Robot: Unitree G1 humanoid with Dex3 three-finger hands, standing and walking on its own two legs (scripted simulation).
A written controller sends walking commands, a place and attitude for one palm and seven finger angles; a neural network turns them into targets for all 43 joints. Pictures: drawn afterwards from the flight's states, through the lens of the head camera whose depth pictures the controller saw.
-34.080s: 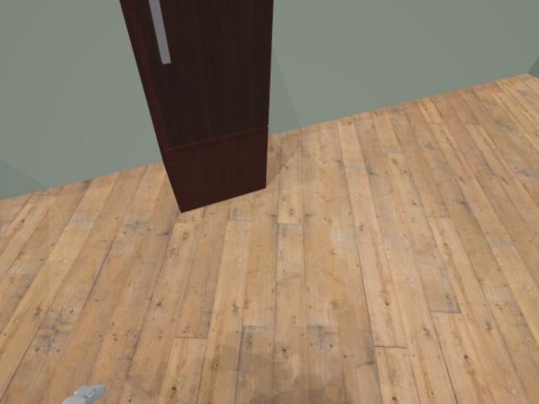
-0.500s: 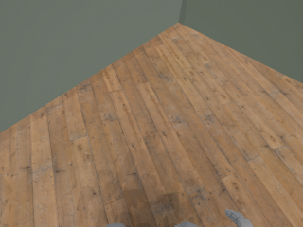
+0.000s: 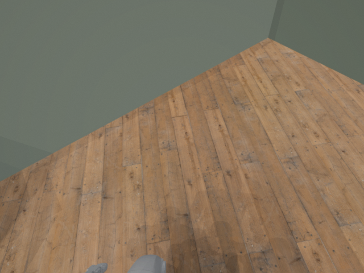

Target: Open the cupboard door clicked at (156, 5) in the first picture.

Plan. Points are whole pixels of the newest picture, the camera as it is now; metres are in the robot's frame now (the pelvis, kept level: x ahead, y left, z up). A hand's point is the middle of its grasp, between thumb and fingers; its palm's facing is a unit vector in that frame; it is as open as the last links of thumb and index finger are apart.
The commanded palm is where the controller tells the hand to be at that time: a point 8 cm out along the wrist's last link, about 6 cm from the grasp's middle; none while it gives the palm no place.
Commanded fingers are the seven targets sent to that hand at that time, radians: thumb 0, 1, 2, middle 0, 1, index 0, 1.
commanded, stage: turn to face it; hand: left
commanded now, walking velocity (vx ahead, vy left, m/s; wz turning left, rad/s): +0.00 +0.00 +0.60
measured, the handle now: out of the picture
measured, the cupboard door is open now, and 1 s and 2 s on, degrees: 39 39 39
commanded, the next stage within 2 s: take the last steps up to it in 1.94 s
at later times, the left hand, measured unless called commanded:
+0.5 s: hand out of the picture +0.01 +0.25 -0.17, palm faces +0.33 -0.91 -0.25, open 7.4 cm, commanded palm none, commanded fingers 0.00 0.90 0.90 -0.20 -0.30 -0.20 -0.30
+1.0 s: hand out of the picture -0.02 +0.17 -0.16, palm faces +0.59 -0.76 -0.26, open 7.3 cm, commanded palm none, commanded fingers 0.00 0.90 0.90 -0.20 -0.30 -0.20 -0.30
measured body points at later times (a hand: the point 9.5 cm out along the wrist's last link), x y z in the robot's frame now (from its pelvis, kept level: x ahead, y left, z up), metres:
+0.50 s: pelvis +0.00 +0.03 +0.00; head +0.05 +0.05 +0.44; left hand -0.01 +0.30 -0.15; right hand +0.16 -0.19 -0.14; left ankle -0.03 +0.13 -0.74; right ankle +0.02 -0.13 -0.67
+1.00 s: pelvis +0.04 -0.03 +0.00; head +0.09 -0.01 +0.45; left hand -0.05 +0.21 -0.13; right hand +0.25 -0.20 -0.16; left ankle -0.06 +0.10 -0.68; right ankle +0.06 -0.11 -0.74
